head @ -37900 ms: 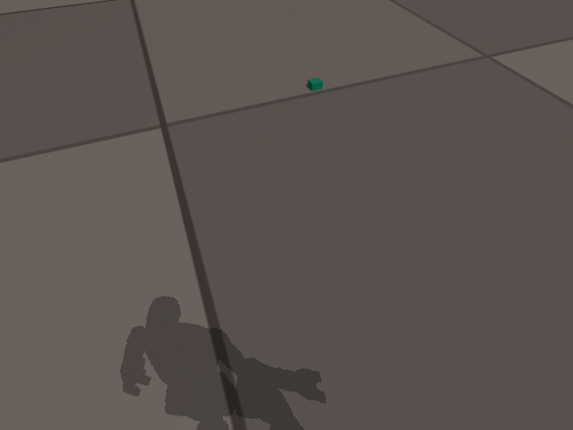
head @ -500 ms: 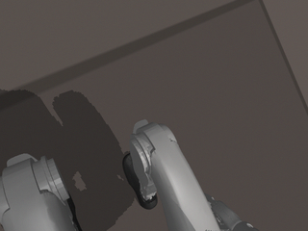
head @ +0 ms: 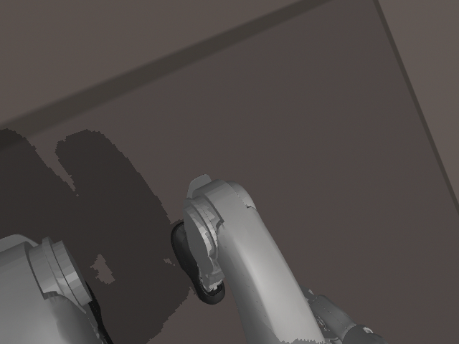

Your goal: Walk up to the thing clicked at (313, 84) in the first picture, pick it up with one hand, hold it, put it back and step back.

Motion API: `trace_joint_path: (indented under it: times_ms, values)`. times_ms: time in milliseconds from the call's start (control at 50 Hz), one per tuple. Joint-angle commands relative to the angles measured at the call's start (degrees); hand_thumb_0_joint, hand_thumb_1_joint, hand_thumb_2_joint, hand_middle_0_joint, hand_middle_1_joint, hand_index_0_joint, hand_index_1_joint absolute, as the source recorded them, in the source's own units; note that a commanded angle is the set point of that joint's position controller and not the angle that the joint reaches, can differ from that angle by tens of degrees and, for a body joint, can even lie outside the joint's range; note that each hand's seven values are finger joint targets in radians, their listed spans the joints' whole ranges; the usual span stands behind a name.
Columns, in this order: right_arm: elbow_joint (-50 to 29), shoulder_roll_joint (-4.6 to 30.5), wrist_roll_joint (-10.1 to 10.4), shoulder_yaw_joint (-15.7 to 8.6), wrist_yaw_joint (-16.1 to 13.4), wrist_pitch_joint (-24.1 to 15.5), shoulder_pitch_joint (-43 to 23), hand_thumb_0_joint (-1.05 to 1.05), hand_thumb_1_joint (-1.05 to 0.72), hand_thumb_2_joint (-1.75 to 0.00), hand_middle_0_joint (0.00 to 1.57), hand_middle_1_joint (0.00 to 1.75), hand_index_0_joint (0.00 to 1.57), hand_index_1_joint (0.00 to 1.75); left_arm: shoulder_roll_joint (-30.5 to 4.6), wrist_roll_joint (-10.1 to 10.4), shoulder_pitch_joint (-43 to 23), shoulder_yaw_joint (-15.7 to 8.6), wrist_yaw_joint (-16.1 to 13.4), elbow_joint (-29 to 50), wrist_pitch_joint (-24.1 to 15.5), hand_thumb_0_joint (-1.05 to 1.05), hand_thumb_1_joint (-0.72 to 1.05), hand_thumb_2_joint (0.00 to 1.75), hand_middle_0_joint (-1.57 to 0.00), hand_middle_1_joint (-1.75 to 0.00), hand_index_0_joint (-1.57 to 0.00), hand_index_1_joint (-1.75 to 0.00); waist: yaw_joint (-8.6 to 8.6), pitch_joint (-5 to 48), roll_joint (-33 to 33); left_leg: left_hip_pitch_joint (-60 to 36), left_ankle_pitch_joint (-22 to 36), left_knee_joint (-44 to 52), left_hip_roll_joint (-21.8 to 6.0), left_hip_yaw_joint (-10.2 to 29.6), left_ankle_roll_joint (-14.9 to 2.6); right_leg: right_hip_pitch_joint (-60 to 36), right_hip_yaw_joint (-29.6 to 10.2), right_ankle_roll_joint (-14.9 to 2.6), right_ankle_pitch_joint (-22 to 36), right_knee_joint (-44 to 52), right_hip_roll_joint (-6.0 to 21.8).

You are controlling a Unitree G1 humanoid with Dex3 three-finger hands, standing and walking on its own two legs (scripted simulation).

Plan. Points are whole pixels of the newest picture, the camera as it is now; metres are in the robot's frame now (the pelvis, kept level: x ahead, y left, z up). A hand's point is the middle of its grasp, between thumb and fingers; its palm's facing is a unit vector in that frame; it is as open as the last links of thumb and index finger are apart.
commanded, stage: rest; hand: left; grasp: from above
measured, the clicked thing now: out of the picture +0.45 +0.36 -0.29
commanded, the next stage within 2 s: open in 0.06 s
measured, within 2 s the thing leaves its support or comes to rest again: rests again in 0.14 s
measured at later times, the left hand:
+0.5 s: hand out of the picture +0.45 +0.36 -0.26, palm faces -0.39 -0.24 -0.89, open 11.4 cm
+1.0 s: hand out of the picture +0.46 +0.36 -0.26, palm faces -0.38 -0.24 -0.89, open 14.4 cm
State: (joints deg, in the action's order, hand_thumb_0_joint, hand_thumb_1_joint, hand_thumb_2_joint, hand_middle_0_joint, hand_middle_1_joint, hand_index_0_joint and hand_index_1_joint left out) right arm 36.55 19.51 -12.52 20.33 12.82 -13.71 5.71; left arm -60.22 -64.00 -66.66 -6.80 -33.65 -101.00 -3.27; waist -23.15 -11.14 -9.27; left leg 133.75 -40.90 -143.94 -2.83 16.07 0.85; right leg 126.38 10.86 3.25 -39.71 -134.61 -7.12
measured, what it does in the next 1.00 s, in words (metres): stands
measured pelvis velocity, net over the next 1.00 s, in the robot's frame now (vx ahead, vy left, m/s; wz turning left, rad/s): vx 0.00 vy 0.00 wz -0.02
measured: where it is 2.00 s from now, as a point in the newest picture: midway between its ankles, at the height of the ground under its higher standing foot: (152, 304)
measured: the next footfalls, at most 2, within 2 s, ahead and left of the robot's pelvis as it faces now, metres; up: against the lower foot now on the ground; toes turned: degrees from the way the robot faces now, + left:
none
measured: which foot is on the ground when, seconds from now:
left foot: down 0.00-1.00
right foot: down 0.00-1.00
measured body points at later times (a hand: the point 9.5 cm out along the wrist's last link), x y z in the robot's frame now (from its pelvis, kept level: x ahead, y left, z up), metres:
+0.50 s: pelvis +0.00 +0.00 +0.00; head +0.29 +0.14 +0.31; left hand +0.47 +0.37 -0.21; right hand +0.05 -0.24 -0.04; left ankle +0.06 +0.13 -0.28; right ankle +0.11 -0.11 -0.28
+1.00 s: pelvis +0.00 +0.00 +0.01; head +0.30 +0.14 +0.31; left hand +0.47 +0.36 -0.21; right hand +0.05 -0.24 -0.04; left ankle +0.06 +0.13 -0.28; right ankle +0.11 -0.11 -0.28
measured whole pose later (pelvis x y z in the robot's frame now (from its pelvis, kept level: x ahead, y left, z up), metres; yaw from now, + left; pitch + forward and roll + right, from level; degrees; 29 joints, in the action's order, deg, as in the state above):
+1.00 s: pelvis +0.00 +0.00 +0.01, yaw -1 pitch +28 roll -16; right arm 34.2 20.4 -12.7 22.1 13.0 -13.7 5.9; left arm -63.6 -63.4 -67.3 -5.9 -33.1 -99.6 -3.4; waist -23.8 -12.8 -10.5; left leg 133.1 -40.9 -143.1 -3.1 16.9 0.4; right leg 125.0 11.7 3.5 -39.3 -132.6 -7.3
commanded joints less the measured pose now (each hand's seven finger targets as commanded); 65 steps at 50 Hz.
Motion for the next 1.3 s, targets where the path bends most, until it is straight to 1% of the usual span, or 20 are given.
trace_joint_path:
  times_ms: [0,80,140,240,280,340,400,420,480,660,780,800,860,940,1040,1060,1080,1140,1180,1280]
  values:
    - [1.16,19.13,-0.10,-4.96,-0.59,0.00,11.70,0.00,-0.91,-0.91,0.20,0.30,0.20,0.30,-13.66,0.33,-13.57,0.38,-2.15,5.40,0.10,0.00,0.61,0.50,-1.07,-0.42,-1.06,-0.43,-2.84,36.74,33.09,-28.79,13.81,14.09,-2.39,-5.61,-1.16,-22.80,5.84,-4.42,17.34,12.04,-1.59]
    - [0.63,19.67,0.07,-4.54,-0.56,-0.25,11.46,0.00,-0.91,-0.91,0.20,0.30,0.20,0.30,-14.67,0.11,-13.64,-0.02,-2.46,5.25,-0.14,0.00,0.60,0.51,-1.06,-0.43,-1.05,-0.44,-3.02,36.15,32.58,-28.20,13.96,13.59,-2.56,-4.99,-1.23,-21.57,6.20,-4.29,17.36,11.64,-1.33]
    - [0.66,19.25,-0.19,-4.36,-0.73,0.00,10.83,0.00,-0.91,-0.91,0.20,0.30,0.20,0.30,-13.87,0.17,-14.95,1.26,-2.50,6.09,-0.37,0.00,0.59,0.50,-1.06,-0.43,-1.05,-0.44,-3.07,35.95,33.50,-28.41,13.54,14.09,-2.71,-5.01,-1.02,-21.59,6.20,-4.40,17.10,12.04,-1.66]
    - [0.57,19.76,-0.13,-4.38,-0.59,-0.20,11.54,0.00,-0.90,-0.90,0.20,0.30,0.20,0.30,-13.37,0.16,-14.34,1.67,-1.97,6.79,-0.10,0.00,0.19,0.47,-0.66,-0.50,-0.65,-0.50,-3.45,35.53,35.37,-31.06,15.74,14.54,-2.76,-4.51,-0.60,-21.19,6.55,-4.38,18.47,11.68,-1.38]
    - [0.95,20.43,0.06,-4.53,-0.50,-0.15,11.90,0.00,-0.89,-0.90,0.20,0.30,0.20,0.30,-14.78,-0.07,-13.71,0.49,-1.90,6.47,0.18,0.00,0.03,0.52,-0.55,-0.55,-0.55,-0.55,-3.26,37.04,35.46,-32.56,17.29,14.56,-3.02,-3.59,-0.38,-20.16,7.00,-4.34,18.91,10.92,-1.28]
    - [0.07,20.26,-0.07,-4.42,-0.45,0.20,11.50,0.00,-0.90,-0.90,0.20,0.30,0.20,0.30,-14.31,-0.05,-14.27,1.31,-1.73,6.76,0.02,0.00,-0.15,0.64,-0.46,-0.63,-0.45,-0.65,-3.79,35.00,35.05,-30.23,15.39,14.84,-2.84,-4.34,-0.62,-21.46,6.65,-4.40,18.28,11.87,-1.51]
    - [0.54,20.34,-0.05,-4.17,-0.37,-0.05,12.12,0.00,-0.90,-0.90,0.20,0.30,0.20,0.30,-15.21,0.04,-13.64,0.25,-1.63,6.13,-0.02,0.00,-0.26,0.73,-0.40,-0.67,-0.37,-0.70,-3.73,35.43,35.12,-31.10,16.11,14.62,-2.90,-4.15,-0.54,-21.27,6.70,-4.29,18.67,11.69,-1.19]
    - [0.23,20.39,-0.17,-4.27,-0.46,0.07,11.71,0.00,-0.89,-0.90,0.20,0.30,0.20,0.30,-14.29,0.12,-14.21,1.47,-1.47,6.81,-0.18,0.00,-0.28,0.75,-0.37,-0.69,-0.34,-0.72,-4.04,35.99,35.04,-31.59,16.41,14.57,-2.94,-4.18,-0.63,-21.61,6.74,-4.29,18.97,11.87,-1.55]
    - [-0.17,20.06,-0.20,-3.76,-0.52,0.09,11.77,0.00,-0.90,-0.90,0.20,0.30,0.20,0.30,-15.42,0.32,-13.23,0.58,-1.57,5.39,-0.51,0.00,-0.35,0.81,-0.33,-0.72,-0.29,-0.77,-4.03,34.83,33.29,-28.98,14.44,14.50,-2.81,-4.47,-0.89,-22.53,6.69,-4.18,18.01,12.48,-1.42]
    - [-0.33,20.47,-0.28,-3.83,-0.78,0.12,11.79,0.00,-0.89,-0.90,0.20,0.30,0.20,0.30,-16.04,0.50,-14.30,1.42,-1.51,7.60,-0.93,0.00,-0.54,0.98,-0.18,-0.85,-0.12,-0.91,-3.96,35.38,32.77,-29.20,14.30,13.89,-2.86,-4.81,-1.13,-23.36,6.36,-4.00,18.17,13.26,-1.72]
    - [-0.22,20.52,-0.49,-3.59,-0.74,0.30,11.84,0.00,-0.89,-0.90,0.20,0.30,0.20,0.30,-16.56,0.62,-11.50,0.31,-1.83,4.65,-0.27,0.00,-0.61,1.05,-0.11,-0.90,-0.04,-0.97,-3.69,35.36,32.67,-28.96,14.90,14.43,-3.01,-4.68,-1.03,-24.44,6.63,-3.91,18.79,13.55,-1.88]
    - [-1.05,20.17,0.03,-3.75,-0.68,0.07,11.28,0.00,-0.89,-0.90,0.20,0.30,0.20,0.30,-16.08,0.51,-14.38,1.46,-1.52,9.01,-0.55,0.00,-0.61,1.07,-0.10,-0.91,-0.03,-0.98,-3.34,35.43,33.53,-29.70,15.40,14.32,-2.90,-4.60,-1.03,-22.98,6.37,-4.07,18.65,13.05,-1.65]
    - [-0.21,20.56,-0.20,-3.73,-0.47,-0.01,11.76,0.00,-0.89,-0.90,0.20,0.30,0.20,0.30,-16.59,1.09,-12.99,0.47,-1.67,7.53,-0.15,0.00,-0.61,1.08,-0.09,-0.92,-0.01,-0.99,-3.28,36.02,34.60,-30.68,15.80,15.00,-3.11,-4.17,-0.72,-23.38,6.72,-4.23,18.72,12.85,-1.66]
    - [-1.51,20.27,0.01,-3.72,-0.44,0.09,10.52,0.00,-0.89,-0.90,0.20,0.30,0.20,0.30,-15.91,1.02,-14.13,1.26,-1.43,9.08,-0.15,0.00,-0.61,1.07,-0.08,-0.94,-0.01,-1.00,-3.24,36.18,34.38,-30.43,15.84,14.73,-3.12,-4.33,-0.87,-22.88,6.56,-4.21,18.91,12.92,-1.80]
    - [-0.14,20.41,0.07,-3.91,-0.38,0.09,11.61,0.00,-0.89,-0.90,0.20,0.30,0.20,0.30,-15.27,1.09,-14.06,1.35,-1.06,8.79,-0.05,0.00,-0.61,1.06,-0.07,-0.94,-0.01,-1.00,-3.71,35.11,35.50,-31.21,16.51,14.85,-3.19,-3.89,-0.57,-21.85,6.84,-4.21,18.92,12.50,-1.57]
    - [-0.02,20.58,-0.09,-3.90,-0.46,0.23,11.97,0.00,-0.89,-0.90,0.20,0.30,0.20,0.30,-15.68,1.02,-11.20,0.85,-1.10,5.53,0.29,0.00,-0.61,1.06,-0.07,-0.94,-0.01,-1.00,-3.92,35.12,33.30,-30.75,16.36,14.56,-3.15,-4.20,-0.88,-23.29,6.73,-4.03,19.30,13.25,-1.82]
    - [-0.74,20.51,0.13,-3.77,-0.50,0.21,11.24,0.00,-0.89,-0.90,0.20,0.30,0.20,0.30,-15.61,1.09,-14.37,1.82,-1.06,8.91,-0.27,0.00,-0.61,1.06,-0.07,-0.95,-0.01,-1.01,-3.96,35.08,33.22,-29.51,15.18,14.41,-3.04,-4.42,-1.03,-23.12,6.46,-4.11,18.53,13.32,-1.82]
    - [-0.26,20.59,0.04,-3.83,-0.51,0.15,11.92,0.00,-0.89,-0.90,0.20,0.30,0.20,0.30,-15.98,1.04,-12.57,0.67,-1.11,6.38,-0.23,0.00,-0.61,1.06,-0.07,-0.95,-0.01,-1.01,-3.74,34.54,33.43,-29.82,15.16,14.58,-3.09,-4.20,-0.92,-22.41,6.74,-4.13,18.25,12.96,-1.56]
    - [-0.29,20.66,-0.09,-3.74,-0.47,0.22,12.16,0.00,-0.89,-0.90,0.20,0.30,0.20,0.30,-16.04,0.59,-12.92,0.91,-0.83,5.96,-0.33,0.00,-0.61,1.05,-0.07,-0.95,-0.01,-1.01,-4.55,33.77,33.64,-29.76,14.29,14.99,-3.06,-4.06,-0.81,-22.36,6.80,-4.18,17.54,13.09,-1.50]
    - [-0.50,20.75,0.04,-4.14,-0.54,0.10,11.64,0.00,-0.90,-0.90,0.20,0.30,0.20,0.30,-16.40,0.62,-15.09,0.98,-0.84,11.94,-1.05,0.00,-0.55,0.99,-0.07,-0.98,-0.07,-0.99,-3.24,37.63,36.24,-32.80,16.47,15.02,-3.20,-3.84,-0.45,-22.29,6.98,-4.16,18.89,12.54,-1.44]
